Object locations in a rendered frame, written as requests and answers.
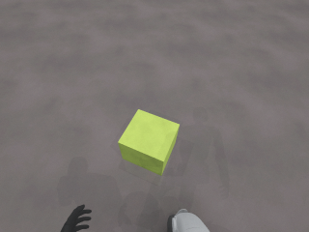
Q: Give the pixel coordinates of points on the carton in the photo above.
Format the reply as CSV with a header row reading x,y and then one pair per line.
x,y
148,141

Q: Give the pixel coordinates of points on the robot right thigh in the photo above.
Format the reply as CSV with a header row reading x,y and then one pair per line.
x,y
188,222

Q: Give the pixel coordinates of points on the robot right shin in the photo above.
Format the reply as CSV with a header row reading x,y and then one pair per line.
x,y
181,211

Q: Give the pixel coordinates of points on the robot left hand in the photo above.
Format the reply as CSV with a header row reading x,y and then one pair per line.
x,y
74,218

